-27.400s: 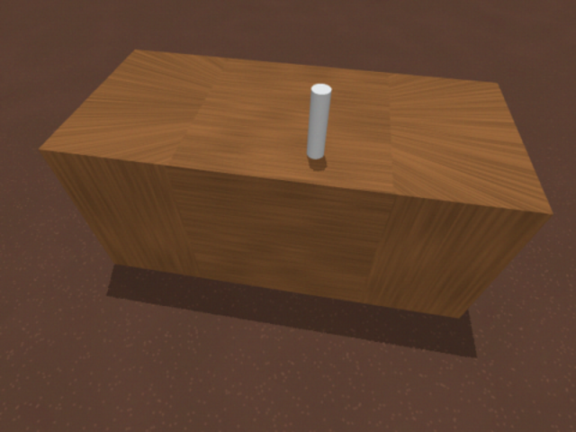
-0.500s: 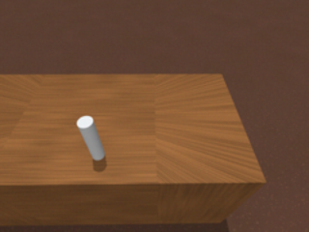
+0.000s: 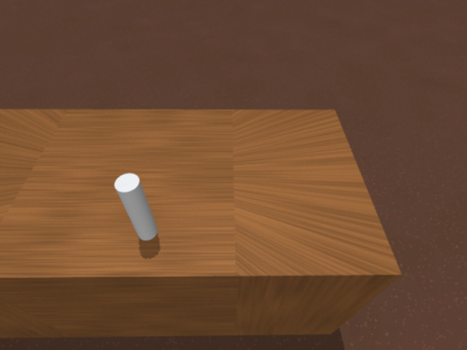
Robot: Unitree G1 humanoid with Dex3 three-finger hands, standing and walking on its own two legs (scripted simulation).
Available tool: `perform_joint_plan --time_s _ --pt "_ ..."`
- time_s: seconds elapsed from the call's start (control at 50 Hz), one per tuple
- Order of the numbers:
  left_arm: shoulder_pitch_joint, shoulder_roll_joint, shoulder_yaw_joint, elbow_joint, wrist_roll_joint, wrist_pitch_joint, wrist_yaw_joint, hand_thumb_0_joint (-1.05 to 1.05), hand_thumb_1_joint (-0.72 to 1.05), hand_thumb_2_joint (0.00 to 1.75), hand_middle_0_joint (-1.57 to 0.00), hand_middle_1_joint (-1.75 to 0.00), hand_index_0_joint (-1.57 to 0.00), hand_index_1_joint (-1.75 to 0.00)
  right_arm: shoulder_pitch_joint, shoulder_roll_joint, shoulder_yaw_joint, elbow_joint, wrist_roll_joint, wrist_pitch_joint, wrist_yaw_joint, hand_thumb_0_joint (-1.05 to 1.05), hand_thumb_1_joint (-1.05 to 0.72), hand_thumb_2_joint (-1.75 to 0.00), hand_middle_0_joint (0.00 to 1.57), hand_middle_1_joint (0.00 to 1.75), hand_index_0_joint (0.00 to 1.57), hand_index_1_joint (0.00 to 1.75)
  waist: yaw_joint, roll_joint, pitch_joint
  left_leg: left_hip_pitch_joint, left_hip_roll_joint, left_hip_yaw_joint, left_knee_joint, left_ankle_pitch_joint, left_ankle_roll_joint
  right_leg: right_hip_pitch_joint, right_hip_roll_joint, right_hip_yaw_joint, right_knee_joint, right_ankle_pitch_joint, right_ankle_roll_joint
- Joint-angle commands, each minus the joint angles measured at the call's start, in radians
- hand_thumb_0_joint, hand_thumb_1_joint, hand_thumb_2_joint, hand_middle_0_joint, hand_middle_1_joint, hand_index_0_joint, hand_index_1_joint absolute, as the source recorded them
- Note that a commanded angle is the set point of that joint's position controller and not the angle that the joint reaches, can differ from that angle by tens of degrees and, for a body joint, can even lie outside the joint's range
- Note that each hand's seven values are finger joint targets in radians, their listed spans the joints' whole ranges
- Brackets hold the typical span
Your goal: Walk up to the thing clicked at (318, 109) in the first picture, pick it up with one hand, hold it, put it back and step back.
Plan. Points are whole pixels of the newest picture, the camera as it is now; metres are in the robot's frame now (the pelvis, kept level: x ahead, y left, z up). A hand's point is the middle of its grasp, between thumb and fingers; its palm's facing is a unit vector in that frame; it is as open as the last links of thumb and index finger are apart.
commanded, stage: stand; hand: left
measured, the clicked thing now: (138, 210) +0.42 +0.22 -0.08
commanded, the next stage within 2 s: step back in 0.66 s
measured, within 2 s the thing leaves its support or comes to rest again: neither
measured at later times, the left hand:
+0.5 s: hand out of the picture +0.07 +0.25 -0.16, palm faces -0.02 -0.94 -0.34, open 7.4 cm
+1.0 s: hand out of the picture +0.01 +0.25 -0.16, palm faces +0.00 -0.90 -0.43, open 7.4 cm
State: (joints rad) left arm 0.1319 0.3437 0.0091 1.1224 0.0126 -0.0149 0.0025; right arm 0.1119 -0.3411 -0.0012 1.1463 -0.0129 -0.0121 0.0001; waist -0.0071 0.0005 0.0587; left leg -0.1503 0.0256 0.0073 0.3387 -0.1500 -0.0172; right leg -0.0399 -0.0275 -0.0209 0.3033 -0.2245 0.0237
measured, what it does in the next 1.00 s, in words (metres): lifts its left foot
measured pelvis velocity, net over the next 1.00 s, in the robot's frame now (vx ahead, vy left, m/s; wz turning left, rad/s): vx -0.07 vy -0.03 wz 0.02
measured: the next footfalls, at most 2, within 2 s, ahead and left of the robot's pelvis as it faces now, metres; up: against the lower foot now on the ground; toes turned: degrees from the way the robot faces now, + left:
left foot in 1.30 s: -0.12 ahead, +0.12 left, +0.00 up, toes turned +4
right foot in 1.72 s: -0.26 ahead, -0.13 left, +0.00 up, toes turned +0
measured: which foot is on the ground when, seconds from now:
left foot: down 0.00-0.92, up 0.94-1.00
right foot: down 0.00-1.00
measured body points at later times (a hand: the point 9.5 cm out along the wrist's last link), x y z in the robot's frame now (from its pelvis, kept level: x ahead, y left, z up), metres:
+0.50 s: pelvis +0.00 +0.00 +0.00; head +0.02 +0.00 +0.45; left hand +0.07 +0.30 -0.13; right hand +0.08 -0.30 -0.13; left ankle +0.02 +0.13 -0.75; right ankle -0.04 -0.13 -0.75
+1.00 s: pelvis -0.07 -0.03 -0.03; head +0.00 -0.05 +0.42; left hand +0.01 +0.30 -0.13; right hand +0.07 -0.34 -0.16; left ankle -0.03 +0.12 -0.70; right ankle -0.05 -0.13 -0.75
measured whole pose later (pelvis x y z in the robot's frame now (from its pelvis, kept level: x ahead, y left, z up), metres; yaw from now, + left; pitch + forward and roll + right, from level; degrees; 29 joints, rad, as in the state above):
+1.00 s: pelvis -0.07 -0.03 -0.03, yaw +1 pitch -2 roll +1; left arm 0.13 0.37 0.06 0.95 0.03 0.03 0.00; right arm 0.04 -0.41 -0.07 0.92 0.00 0.08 -0.01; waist 0.01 0.04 0.19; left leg -0.50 -0.08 -0.14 1.02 -0.48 0.02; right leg -0.31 -0.01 -0.02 0.69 -0.35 -0.03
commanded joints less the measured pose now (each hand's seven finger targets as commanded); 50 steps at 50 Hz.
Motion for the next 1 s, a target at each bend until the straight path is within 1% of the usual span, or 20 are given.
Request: perform_joint_plan --time_s 0.0,0.24,0.32,0.38,0.44,0.52,0.62,0.64,0.68,0.72,0.76,0.8,0.84,0.86,0.88,0.9,0.92,0.94,0.96,0.98 --pt "-0.03 0.207 0.04 -0.052 -0.001 -0.016 0.01 0.0 0.9 0.9 -0.2 -0.3 -0.2 -0.3 -0.033 -0.216 -0.04 -0.051 0.003 -0.018 -0.009 0.0 -0.9 -0.9 0.2 0.3 0.2 0.3 0.004 0.0 -0.064 0.056 0.103 -0.099 -0.042 0.136 0.034 -0.053 -0.11 0.079 -0.057 0.122 -0.035" --pt "-0.025 0.208 0.038 -0.059 -0.001 -0.018 0.01 0.0 0.9 0.9 -0.2 -0.3 -0.2 -0.3 -0.034 -0.215 -0.038 -0.061 0.002 -0.02 -0.01 0.0 -0.9 -0.9 0.2 0.3 0.2 0.3 0.005 0.005 -0.091 0.072 0.106 -0.092 -0.026 0.211 0.038 -0.028 -0.114 0.075 -0.05 0.206 -0.032" --pt "-0.023 0.211 0.041 -0.056 0.0 -0.013 0.01 0.0 0.9 0.9 -0.2 -0.3 -0.2 -0.3 -0.036 -0.215 -0.036 -0.061 0.004 -0.02 -0.011 0.0 -0.9 -0.9 0.2 0.3 0.2 0.3 0.006 0.014 -0.076 0.066 0.106 -0.095 -0.035 0.185 0.039 -0.034 -0.114 0.071 -0.048 0.175 -0.034" --pt "-0.025 0.213 0.04 -0.061 0.0 -0.014 0.011 0.0 0.9 0.9 -0.2 -0.3 -0.2 -0.3 -0.043 -0.217 -0.04 -0.063 0.004 -0.021 -0.012 0.0 -0.9 -0.9 0.2 0.3 0.2 0.3 0.007 -0.001 -0.086 0.087 0.111 -0.099 -0.029 0.216 0.037 -0.045 -0.11 0.065 -0.046 0.179 -0.034" --pt "-0.025 0.209 0.038 -0.062 0.0 -0.014 0.009 0.0 0.9 0.9 -0.2 -0.3 -0.2 -0.3 -0.04 -0.218 -0.039 -0.062 0.003 -0.019 -0.011 0.0 -0.9 -0.9 0.2 0.3 0.2 0.3 0.004 0.006 -0.069 0.071 0.104 -0.095 -0.036 0.172 0.034 -0.053 -0.109 0.071 -0.059 0.145 -0.032" --pt "-0.029 0.216 0.041 -0.064 -0.001 -0.016 0.01 0.0 0.9 0.9 -0.2 -0.3 -0.2 -0.3 -0.04 -0.218 -0.041 -0.064 0.003 -0.021 -0.012 0.0 -0.9 -0.9 0.2 0.3 0.2 0.3 0.004 0.002 -0.09 0.076 0.109 -0.096 -0.028 0.212 0.037 -0.031 -0.116 0.073 -0.047 0.186 -0.035" --pt "-0.024 0.212 0.038 -0.065 0.001 -0.015 0.01 0.0 0.9 0.9 -0.2 -0.3 -0.2 -0.3 -0.046 -0.218 -0.038 -0.069 0.003 -0.019 -0.011 0.0 -0.9 -0.9 0.2 0.3 0.2 0.3 0.007 0.0 -0.081 0.075 0.108 -0.097 -0.032 0.183 0.042 -0.043 -0.114 0.068 -0.052 0.167 -0.034" --pt "-0.048 0.281 0.083 -0.079 -0.019 -0.001 0.013 0.0 0.9 0.9 -0.2 -0.3 -0.2 -0.3 -0.065 -0.278 -0.065 -0.095 0.015 -0.002 -0.005 0.0 -0.9 -0.9 0.2 0.3 0.2 0.3 0.002 -0.004 0.035 -0.012 0.096 -0.112 0.065 0.384 0.072 -0.115 -0.093 0.066 0.056 0.313 -0.046" --pt "-0.023 0.25 0.085 -0.108 -0.025 0.007 0.018 0.0 0.9 0.9 -0.2 -0.3 -0.2 -0.3 -0.033 -0.266 -0.072 -0.116 0.025 0.006 -0.005 0.0 -0.9 -0.9 0.2 0.3 0.2 0.3 -0.005 0.029 -0.054 0.006 0.125 -0.113 0.098 0.499 0.112 -0.086 -0.069 0.03 0.15 0.318 -0.06" --pt "-0.008 0.222 0.084 -0.135 -0.025 0.017 0.017 0.0 0.9 0.9 -0.2 -0.3 -0.2 -0.3 -0.026 -0.288 -0.091 -0.151 0.026 0.016 -0.003 0.0 -0.9 -0.9 0.2 0.3 0.2 0.3 -0.006 0.079 -0.143 0.022 0.171 -0.164 0.098 0.527 0.167 -0.088 -0.025 0.011 0.27 0.241 -0.065" --pt "0.009 0.207 0.082 -0.156 -0.019 0.033 0.015 0.0 0.9 0.9 -0.2 -0.3 -0.2 -0.3 -0.05 -0.311 -0.107 -0.189 0.019 0.029 -0.004 0.0 -0.9 -0.9 0.2 0.3 0.2 0.3 0.0 0.133 -0.158 -0.016 0.212 -0.204 0.083 0.45 0.218 -0.119 0.012 0.006 0.377 0.075 -0.067" --pt "0.059 0.203 0.089 -0.163 -0.015 0.043 0.013 0.0 0.9 0.9 -0.2 -0.3 -0.2 -0.3 -0.085 -0.307 -0.112 -0.231 0.014 0.041 -0.008 0.0 -0.9 -0.9 0.2 0.3 0.2 0.3 0.022 0.183 -0.172 -0.076 0.239 -0.223 0.105 0.374 0.251 -0.127 0.026 0.013 0.459 -0.089 -0.078" --pt "0.109 0.208 0.1 -0.165 -0.01 0.05 0.007 0.0 0.9 0.9 -0.2 -0.3 -0.2 -0.3 -0.129 -0.301 -0.117 -0.276 0.004 0.052 -0.008 0.0 -0.9 -0.9 0.2 0.3 0.2 0.3 0.05 0.181 -0.155 -0.187 0.221 -0.203 0.164 0.263 0.25 -0.103 0.018 0.027 0.464 -0.136 -0.096" --pt "0.128 0.21 0.104 -0.165 -0.006 0.046 0.006 0.0 0.9 0.9 -0.2 -0.3 -0.2 -0.3 -0.144 -0.281 -0.111 -0.289 0.008 0.058 -0.006 0.0 -0.9 -0.9 0.2 0.3 0.2 0.3 0.069 0.134 -0.137 -0.188 0.164 -0.174 0.266 0.201 0.213 -0.132 -0.019 0.063 0.34 -0.071 -0.114" --pt "0.112 0.265 0.113 -0.182 0.008 0.038 0.008 0.0 0.9 0.9 -0.2 -0.3 -0.2 -0.3 -0.15 -0.242 -0.106 -0.311 0.019 0.064 -0.005 0.0 -0.9 -0.9 0.2 0.3 0.2 0.3 0.073 -0.04 -0.075 -0.248 0.007 -0.12 0.437 0.044 0.124 -0.2 -0.158 0.233 0.13 0.092 -0.156" --pt "0.057 0.344 0.132 -0.214 0.017 0.028 0.007 0.0 0.9 0.9 -0.2 -0.3 -0.2 -0.3 -0.132 -0.188 -0.092 -0.324 0.02 0.068 -0.011 0.0 -0.9 -0.9 0.2 0.3 0.2 0.3 0.057 -0.217 -0.019 -0.352 -0.172 -0.09 0.658 -0.378 0.061 -0.217 -0.324 0.437 -0.01 0.262 -0.236" --pt "0.006 0.401 0.139 -0.261 0.03 0.02 0.012 0.0 0.9 0.9 -0.2 -0.3 -0.2 -0.3 -0.085 -0.204 -0.095 -0.321 0.004 0.076 -0.022 0.0 -0.9 -0.9 0.2 0.3 0.2 0.3 0.057 -0.233 -0.023 -0.351 -0.146 -0.194 0.839 -0.498 0.056 -0.317 -0.428 0.563 -0.014 0.307 -0.344" --pt "-0.057 0.377 0.137 -0.281 0.023 0.021 0.019 0.0 0.9 0.9 -0.2 -0.3 -0.2 -0.3 -0.034 -0.24 -0.109 -0.302 0.009 0.079 -0.023 0.0 -0.9 -0.9 0.2 0.3 0.2 0.3 0.011 -0.164 -0.029 -0.323 -0.124 -0.244 0.932 -0.449 0.053 -0.352 -0.399 0.487 0.005 0.275 -0.332" --pt "-0.117 0.331 0.127 -0.3 0.022 0.018 0.022 0.0 0.9 0.9 -0.2 -0.3 -0.2 -0.3 0.028 -0.253 -0.118 -0.281 0.024 0.078 -0.02 0.0 -0.9 -0.9 0.2 0.3 0.2 0.3 -0.031 -0.11 -0.038 -0.331 -0.13 -0.234 0.949 -0.387 0.041 -0.292 -0.323 0.36 0.056 0.306 -0.294" --pt "-0.145 0.296 0.12 -0.311 0.026 0.017 0.023 0.0 0.9 0.9 -0.2 -0.3 -0.2 -0.3 0.057 -0.263 -0.121 -0.27 0.03 0.073 -0.018 0.0 -0.9 -0.9 0.2 0.3 0.2 0.3 -0.048 -0.105 -0.058 -0.342 -0.127 -0.204 0.94 -0.343 0.031 -0.23 -0.248 0.262 0.1 0.342 -0.254"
